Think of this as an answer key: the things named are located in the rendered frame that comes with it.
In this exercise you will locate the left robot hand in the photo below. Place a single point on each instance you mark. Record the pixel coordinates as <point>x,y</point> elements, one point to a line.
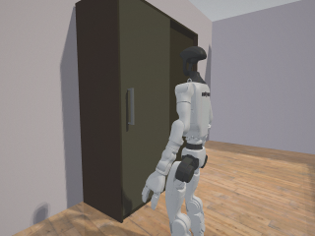
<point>155,182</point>

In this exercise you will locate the handle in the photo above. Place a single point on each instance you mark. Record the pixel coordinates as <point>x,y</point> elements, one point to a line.
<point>132,106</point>

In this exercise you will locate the wardrobe door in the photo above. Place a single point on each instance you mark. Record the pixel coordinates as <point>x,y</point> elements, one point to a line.
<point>179,40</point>
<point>144,41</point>

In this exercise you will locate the robot right forearm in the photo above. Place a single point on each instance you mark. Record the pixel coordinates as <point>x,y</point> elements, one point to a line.
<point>204,138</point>

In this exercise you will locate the robot left upper arm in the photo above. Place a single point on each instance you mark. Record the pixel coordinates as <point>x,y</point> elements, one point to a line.
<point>183,93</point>

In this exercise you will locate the robot left forearm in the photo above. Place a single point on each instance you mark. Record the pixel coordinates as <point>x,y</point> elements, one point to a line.
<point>172,148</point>

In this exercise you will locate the robot right shin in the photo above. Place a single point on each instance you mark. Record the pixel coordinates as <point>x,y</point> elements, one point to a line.
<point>197,222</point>

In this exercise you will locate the robot right upper arm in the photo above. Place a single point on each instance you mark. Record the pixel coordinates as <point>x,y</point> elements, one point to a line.
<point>210,113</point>

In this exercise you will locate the humanoid robot head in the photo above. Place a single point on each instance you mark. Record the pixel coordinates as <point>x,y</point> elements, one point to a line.
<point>193,55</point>

